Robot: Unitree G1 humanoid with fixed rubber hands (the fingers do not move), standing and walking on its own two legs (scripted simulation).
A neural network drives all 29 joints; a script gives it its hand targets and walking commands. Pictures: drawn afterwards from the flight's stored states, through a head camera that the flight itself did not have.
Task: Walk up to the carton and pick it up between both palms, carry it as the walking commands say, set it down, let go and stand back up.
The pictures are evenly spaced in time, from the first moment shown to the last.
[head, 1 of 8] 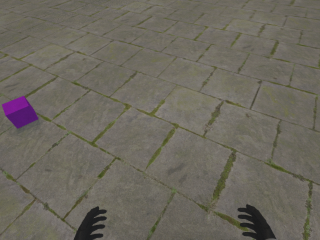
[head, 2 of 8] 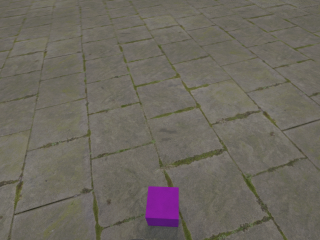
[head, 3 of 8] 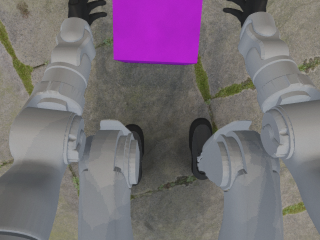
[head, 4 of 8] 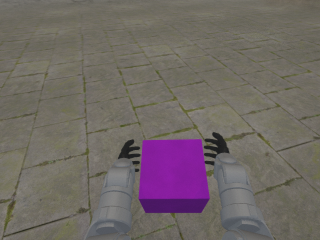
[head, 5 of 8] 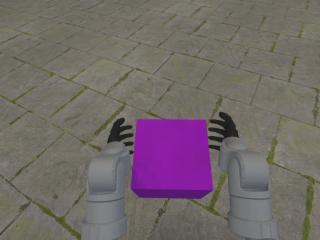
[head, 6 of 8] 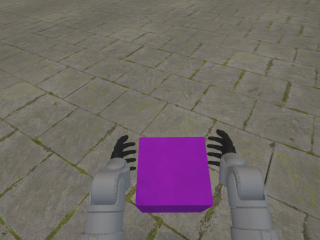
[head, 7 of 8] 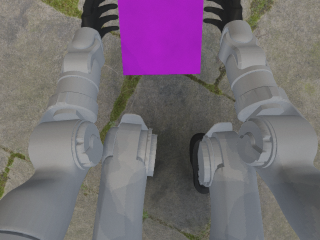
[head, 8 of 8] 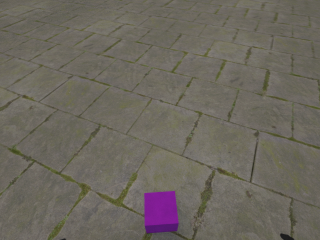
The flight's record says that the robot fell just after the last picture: no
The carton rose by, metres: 0.74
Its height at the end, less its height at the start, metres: +0.00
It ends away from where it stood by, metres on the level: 1.86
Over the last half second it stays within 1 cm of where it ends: yes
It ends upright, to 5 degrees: yes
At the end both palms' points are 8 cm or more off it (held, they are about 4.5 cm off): yes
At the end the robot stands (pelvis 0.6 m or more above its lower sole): yes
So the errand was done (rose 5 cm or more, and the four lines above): yes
